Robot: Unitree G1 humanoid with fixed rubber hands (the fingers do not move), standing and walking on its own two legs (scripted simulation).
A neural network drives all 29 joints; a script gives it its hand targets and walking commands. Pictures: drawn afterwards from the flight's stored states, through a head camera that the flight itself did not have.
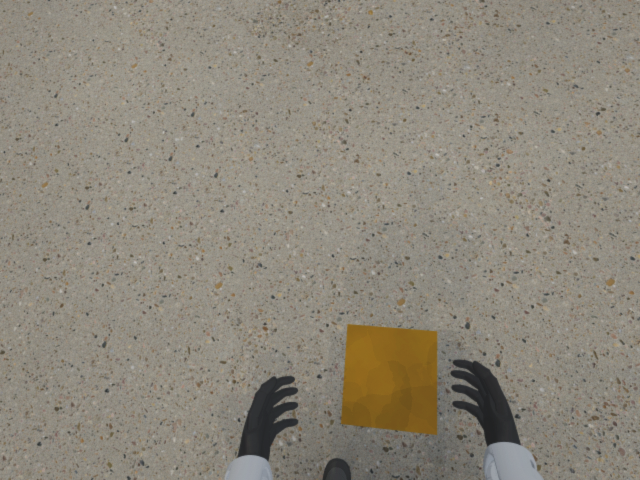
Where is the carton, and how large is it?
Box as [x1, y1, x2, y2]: [341, 324, 436, 434]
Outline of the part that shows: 347,324 341,423 436,434 436,331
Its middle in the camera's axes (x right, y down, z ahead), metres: +0.17 +0.34 +0.96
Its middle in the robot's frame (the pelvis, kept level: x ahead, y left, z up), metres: +0.22 -0.06 -0.63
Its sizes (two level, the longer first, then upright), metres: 0.210 0.200 0.250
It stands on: the floor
